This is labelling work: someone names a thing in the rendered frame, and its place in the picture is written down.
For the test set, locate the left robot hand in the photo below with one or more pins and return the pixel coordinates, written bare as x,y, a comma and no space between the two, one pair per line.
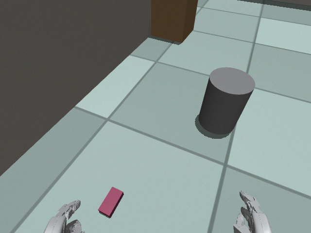
57,224

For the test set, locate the right robot hand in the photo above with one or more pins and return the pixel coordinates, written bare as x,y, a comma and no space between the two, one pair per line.
257,221

